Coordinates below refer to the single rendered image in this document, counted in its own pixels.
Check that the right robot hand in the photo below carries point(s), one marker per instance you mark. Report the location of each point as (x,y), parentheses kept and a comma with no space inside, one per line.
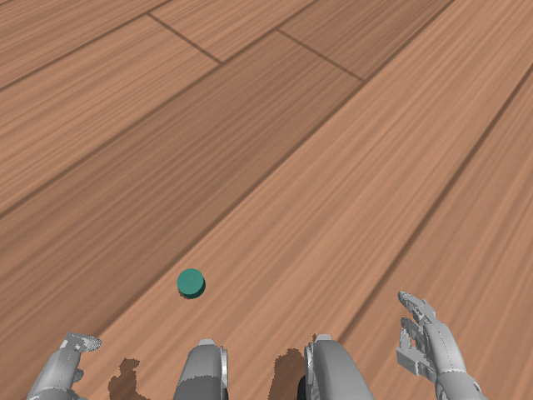
(437,351)

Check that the right robot arm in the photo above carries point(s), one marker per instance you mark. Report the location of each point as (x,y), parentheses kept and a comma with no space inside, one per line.
(457,386)

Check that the tin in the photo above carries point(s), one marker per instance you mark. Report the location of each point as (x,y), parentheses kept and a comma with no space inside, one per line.
(191,283)

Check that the left robot hand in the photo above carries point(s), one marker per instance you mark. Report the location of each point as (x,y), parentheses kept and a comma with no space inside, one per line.
(61,370)

